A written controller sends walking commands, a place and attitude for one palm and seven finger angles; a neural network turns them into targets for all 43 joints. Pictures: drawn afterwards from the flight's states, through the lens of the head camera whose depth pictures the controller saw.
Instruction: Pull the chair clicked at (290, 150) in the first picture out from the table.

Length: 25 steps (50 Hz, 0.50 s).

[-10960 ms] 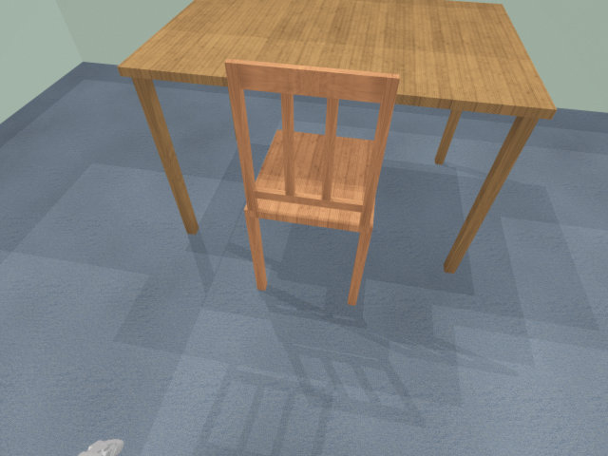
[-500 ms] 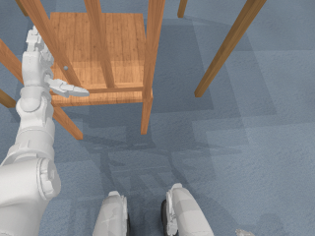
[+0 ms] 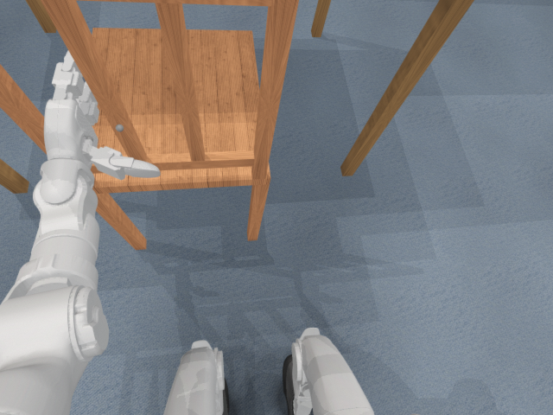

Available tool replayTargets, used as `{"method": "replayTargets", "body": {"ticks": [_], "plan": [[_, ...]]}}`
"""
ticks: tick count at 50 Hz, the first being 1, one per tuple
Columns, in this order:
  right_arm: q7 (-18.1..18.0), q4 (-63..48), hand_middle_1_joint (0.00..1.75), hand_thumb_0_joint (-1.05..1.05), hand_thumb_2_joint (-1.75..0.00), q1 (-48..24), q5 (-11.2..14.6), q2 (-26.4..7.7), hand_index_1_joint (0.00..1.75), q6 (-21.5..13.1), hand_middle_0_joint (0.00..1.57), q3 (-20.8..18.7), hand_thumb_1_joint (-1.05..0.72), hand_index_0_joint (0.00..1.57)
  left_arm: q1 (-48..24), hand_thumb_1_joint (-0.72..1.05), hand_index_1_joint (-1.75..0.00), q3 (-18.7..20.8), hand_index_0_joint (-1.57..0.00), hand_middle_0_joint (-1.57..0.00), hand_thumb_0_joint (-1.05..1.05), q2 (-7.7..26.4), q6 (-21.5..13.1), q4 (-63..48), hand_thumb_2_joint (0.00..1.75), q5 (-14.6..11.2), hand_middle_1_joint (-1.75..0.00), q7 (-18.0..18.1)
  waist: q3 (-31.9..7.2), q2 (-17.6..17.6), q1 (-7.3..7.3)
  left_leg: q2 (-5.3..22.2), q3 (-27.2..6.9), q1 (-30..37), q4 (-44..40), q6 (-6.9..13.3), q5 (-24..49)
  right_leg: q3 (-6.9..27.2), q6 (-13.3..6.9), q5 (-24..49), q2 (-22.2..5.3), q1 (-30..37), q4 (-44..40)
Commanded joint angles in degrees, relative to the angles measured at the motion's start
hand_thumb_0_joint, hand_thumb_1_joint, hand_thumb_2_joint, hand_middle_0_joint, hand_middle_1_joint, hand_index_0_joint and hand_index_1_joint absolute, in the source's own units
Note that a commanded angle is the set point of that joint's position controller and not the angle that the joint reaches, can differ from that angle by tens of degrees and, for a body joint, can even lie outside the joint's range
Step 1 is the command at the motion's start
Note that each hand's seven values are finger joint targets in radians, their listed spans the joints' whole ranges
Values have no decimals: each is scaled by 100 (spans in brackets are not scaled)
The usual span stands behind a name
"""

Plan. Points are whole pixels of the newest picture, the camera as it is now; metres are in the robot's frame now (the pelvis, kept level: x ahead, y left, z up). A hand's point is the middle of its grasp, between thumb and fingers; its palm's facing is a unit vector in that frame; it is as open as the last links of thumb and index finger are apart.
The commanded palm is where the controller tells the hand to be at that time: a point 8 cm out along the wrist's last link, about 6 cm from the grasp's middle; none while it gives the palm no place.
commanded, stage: hook a spindle and tug to test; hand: left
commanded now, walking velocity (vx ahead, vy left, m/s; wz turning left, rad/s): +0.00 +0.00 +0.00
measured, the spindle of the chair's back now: (110, 101) +0.54 +0.20 +0.04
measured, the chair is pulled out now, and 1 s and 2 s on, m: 0.00 0.00 0.06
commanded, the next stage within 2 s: step backward, pulling the chair out in 1.50 s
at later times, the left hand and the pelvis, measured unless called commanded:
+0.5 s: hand (123, 127) +0.50 +0.19 +0.03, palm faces +0.05 -1.00 -0.02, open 13.2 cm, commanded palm +0.48 +0.21 +0.03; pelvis +0.00 +0.00 -0.01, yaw +0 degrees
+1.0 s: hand (127, 125) +0.51 +0.18 +0.03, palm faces +0.07 -1.00 -0.01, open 5.6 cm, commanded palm +0.47 +0.21 +0.03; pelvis +0.01 +0.00 +0.00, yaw +0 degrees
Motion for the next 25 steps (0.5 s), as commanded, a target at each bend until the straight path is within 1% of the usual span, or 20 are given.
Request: {"method": "replayTargets", "body": {"ticks": [1,3,4,5,6,7,9,10,12,13,15,16,17,18,19,20,22,23,24,25], "plan": [[-108,-223,30,0,-90,918,-11,-1090,30,-72,20,-427,-90,20,-2357,-50,-13,60,-8,-8,0,1139,-472,-1158,30,-26,-13,49,-3014,829,-154,-42,-418,2474,-883,-180,2564,75,-217,1390,170,1156,-623],[-111,-199,30,0,-90,901,-23,-1086,30,-85,20,-423,-90,20,-2503,-50,-24,-32,-11,-11,0,1085,-535,-1170,30,-5,-24,63,-3005,992,-197,-27,-472,2618,-873,-227,2691,52,-229,1382,163,992,-576],[-97,-209,30,0,-90,901,-20,-1081,30,-82,20,-427,-90,20,-2385,-50,-30,-23,-13,-13,0,1035,-525,-1119,30,-11,-30,72,-3039,896,-155,-39,-439,2570,-850,-208,2665,59,-222,1396,164,1054,-584],[-103,-208,30,0,-90,891,-26,-1099,30,-71,20,-426,-90,20,-2416,-50,-35,56,-15,-15,0,1175,-541,-1136,30,7,-35,89,-3068,881,-150,-27,-461,2562,-855,-219,2697,50,-230,1413,165,1086,-562],[-95,-248,30,0,-90,892,-30,-1087,30,-64,20,-426,-90,20,-2316,-50,-41,101,-17,-17,0,1182,-525,-1121,30,9,-41,97,-3178,842,-103,-56,-412,2467,-828,-191,2682,87,-219,1483,166,1251,-556],[-94,-270,30,0,-90,889,-17,-1085,30,-65,20,-423,-90,20,-2328,-50,-46,57,-18,-18,0,1141,-510,-1101,30,9,-46,85,-3188,795,-143,-46,-426,2441,-818,-185,2661,84,-218,1482,170,1207,-522],[-101,-268,30,0,-90,866,0,-1084,30,-46,20,-396,-90,20,-2295,-50,-57,128,-22,-22,0,1233,-436,-926,30,13,-57,81,-2947,629,-152,-73,-352,2087,-808,-136,2434,125,-197,1474,164,1356,-569],[-113,-288,30,0,-90,844,-4,-1093,30,-43,20,-399,-90,20,-2364,-50,-63,212,-24,-24,0,1376,-451,-1039,30,31,-63,80,-2986,756,-115,-69,-356,2111,-825,-146,2408,130,-210,1444,157,1362,-554],[-109,-343,30,0,-90,849,-1,-1068,30,-52,20,-408,-90,20,-2365,-50,-74,151,-27,-27,0,1285,-494,-1294,30,7,-74,68,-3278,819,-88,-59,-377,2353,-816,-159,2632,122,-217,1567,158,1391,-511],[-102,-326,30,0,-90,833,3,-1064,30,-59,20,-410,-90,20,-2321,-50,-79,90,-29,-29,0,1202,-480,-1250,30,-3,-79,62,-3262,873,-116,-58,-369,2386,-801,-164,2644,122,-205,1582,166,1348,-536],[-111,-291,30,0,-90,832,4,-1069,30,-59,20,-398,-90,20,-2322,-50,-90,126,-32,-32,0,1241,-441,-1094,30,-14,-90,57,-3086,762,-133,-64,-355,2172,-786,-145,2467,132,-197,1494,163,1360,-556],[-118,-267,30,0,-90,835,7,-1070,30,-63,20,-395,-90,20,-2454,-44,-96,58,-34,-34,0,1190,-426,-1089,32,-21,-96,51,-3013,660,-199,-69,-344,2091,-790,-120,2369,146,-188,1467,166,1393,-588],[-131,-284,30,0,-90,849,7,-1066,30,-82,20,-395,-90,20,-2476,-39,-101,77,-36,-36,0,1185,-440,-1119,35,-41,-101,41,-3020,663,-209,-72,-342,2092,-780,-108,2351,152,-190,1459,168,1368,-577],[-136,-272,30,0,-90,848,11,-1097,30,-81,20,-392,-90,20,-2431,-33,-107,184,-38,-38,0,1364,-438,-1111,37,-8,-107,38,-3090,800,-138,-65,-342,2144,-800,-133,2332,149,-202,1410,161,1342,-569],[-140,-276,30,0,-90,859,1,-1094,30,-87,20,-397,-90,20,-2462,-28,-112,201,-39,-39,0,1360,-441,-1180,40,-29,-112,42,-3200,787,-143,-70,-356,2194,-779,-129,2439,145,-197,1483,157,1370,-547],[-131,-284,30,0,-90,842,-4,-1070,30,-90,20,-390,-90,20,-2440,-22,-118,160,-41,-41,0,1311,-446,-1205,42,-29,-118,32,-3223,840,-111,-83,-329,2180,-780,-132,2439,160,-198,1508,158,1444,-565],[-135,-268,30,0,-90,874,2,-1069,30,-100,20,-398,-90,20,-2429,-11,-129,86,-45,-45,0,1224,-459,-1207,47,-44,-129,17,-3235,778,-164,-60,-389,2309,-796,-144,2563,121,-206,1539,167,1360,-544],[-130,-255,30,0,-90,876,3,-1073,30,-94,20,-401,-90,20,-2387,-5,-134,59,-46,-46,0,1202,-440,-1147,49,-12,-134,19,-3188,871,-140,-48,-393,2349,-798,-161,2583,105,-208,1508,168,1268,-535],[-123,-234,30,0,-90,870,-1,-1059,30,-98,20,-405,-90,20,-2531,0,-140,-113,-48,-48,0,980,-426,-1196,52,-43,-140,17,-3168,911,-225,-47,-393,2398,-784,-157,2572,99,-197,1486,164,1164,-557],[-123,-209,30,0,-90,889,-9,-1074,30,-97,20,-415,-90,20,-2533,6,-145,-27,-50,-50,0,1075,-414,-1172,54,-39,-145,30,-3168,841,-198,-48,-393,2340,-771,-154,2509,100,-197,1453,163,1196,-564]]}}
